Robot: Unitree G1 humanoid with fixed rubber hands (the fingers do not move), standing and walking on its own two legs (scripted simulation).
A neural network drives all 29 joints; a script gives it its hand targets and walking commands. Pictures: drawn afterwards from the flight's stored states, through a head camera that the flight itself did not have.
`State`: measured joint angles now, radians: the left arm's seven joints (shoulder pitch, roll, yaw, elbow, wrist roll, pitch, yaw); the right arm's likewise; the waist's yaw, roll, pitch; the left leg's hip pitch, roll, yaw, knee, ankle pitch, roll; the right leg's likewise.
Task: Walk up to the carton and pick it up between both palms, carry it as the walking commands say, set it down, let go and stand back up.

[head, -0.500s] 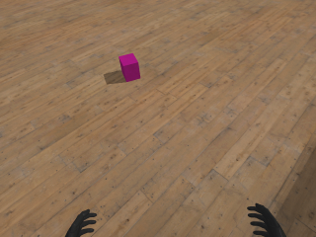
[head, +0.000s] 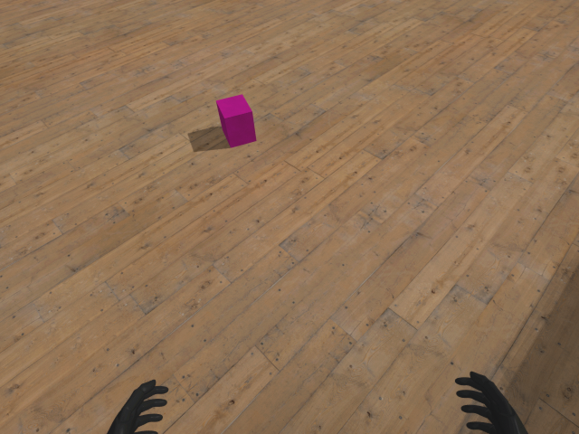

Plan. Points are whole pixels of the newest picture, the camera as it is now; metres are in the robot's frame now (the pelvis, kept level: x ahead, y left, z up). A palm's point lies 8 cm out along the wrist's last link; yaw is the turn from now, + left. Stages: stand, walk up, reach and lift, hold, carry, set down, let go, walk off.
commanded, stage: stand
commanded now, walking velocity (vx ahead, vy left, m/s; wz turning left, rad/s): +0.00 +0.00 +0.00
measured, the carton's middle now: (236, 121) +1.70 +0.38 -0.66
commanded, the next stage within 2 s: walk up in 0.64 s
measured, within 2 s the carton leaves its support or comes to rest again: neither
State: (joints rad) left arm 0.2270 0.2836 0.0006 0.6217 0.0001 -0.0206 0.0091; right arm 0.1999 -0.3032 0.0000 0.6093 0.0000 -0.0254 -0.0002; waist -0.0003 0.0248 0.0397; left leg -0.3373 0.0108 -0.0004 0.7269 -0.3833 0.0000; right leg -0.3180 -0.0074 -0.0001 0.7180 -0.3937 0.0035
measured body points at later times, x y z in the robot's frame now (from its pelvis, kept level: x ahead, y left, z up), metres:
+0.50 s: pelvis +0.00 +0.00 +0.00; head +0.02 +0.00 +0.45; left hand +0.15 +0.26 -0.09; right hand +0.16 -0.27 -0.09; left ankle +0.00 +0.12 -0.72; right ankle -0.01 -0.13 -0.72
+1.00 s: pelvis +0.01 +0.01 +0.00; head +0.02 +0.01 +0.45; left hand +0.14 +0.29 -0.08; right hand +0.17 -0.28 -0.08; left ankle +0.00 +0.12 -0.70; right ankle -0.01 -0.12 -0.72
